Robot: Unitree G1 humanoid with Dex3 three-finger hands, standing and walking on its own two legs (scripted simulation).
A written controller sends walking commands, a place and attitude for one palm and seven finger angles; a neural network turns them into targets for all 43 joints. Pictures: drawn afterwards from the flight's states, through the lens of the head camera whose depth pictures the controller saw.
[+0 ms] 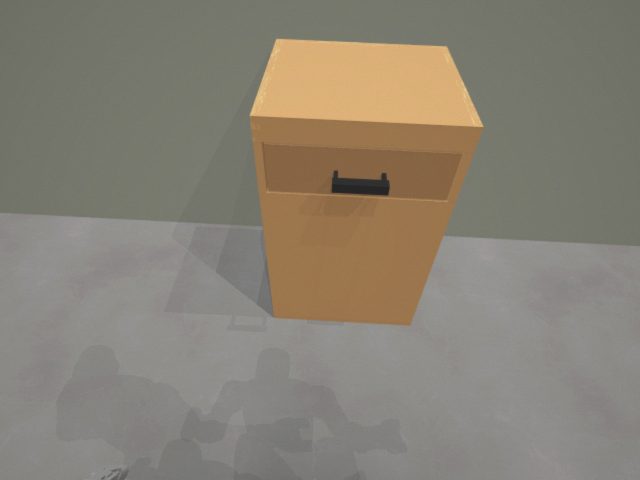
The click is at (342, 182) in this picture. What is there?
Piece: drawer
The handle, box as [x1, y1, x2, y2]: [332, 171, 389, 195]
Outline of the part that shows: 334,171 334,177 332,177 332,192 387,195 389,184 388,180 386,179 385,173 382,173 381,180 338,178 337,171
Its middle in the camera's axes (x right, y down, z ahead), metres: +0.09 -0.13 +0.91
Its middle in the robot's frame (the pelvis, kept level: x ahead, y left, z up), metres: +0.77 -0.05 -0.09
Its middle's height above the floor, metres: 0.68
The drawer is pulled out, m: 0.00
